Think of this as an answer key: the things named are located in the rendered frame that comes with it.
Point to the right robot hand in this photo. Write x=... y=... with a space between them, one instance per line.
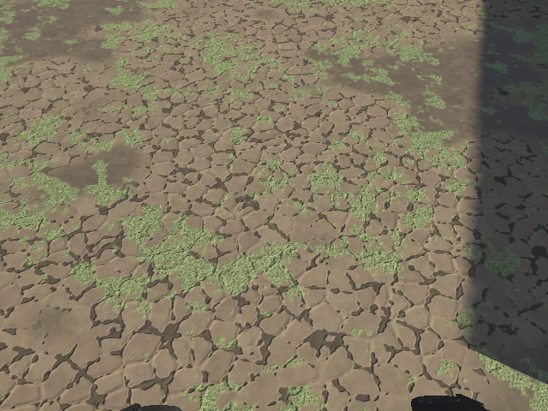
x=446 y=403

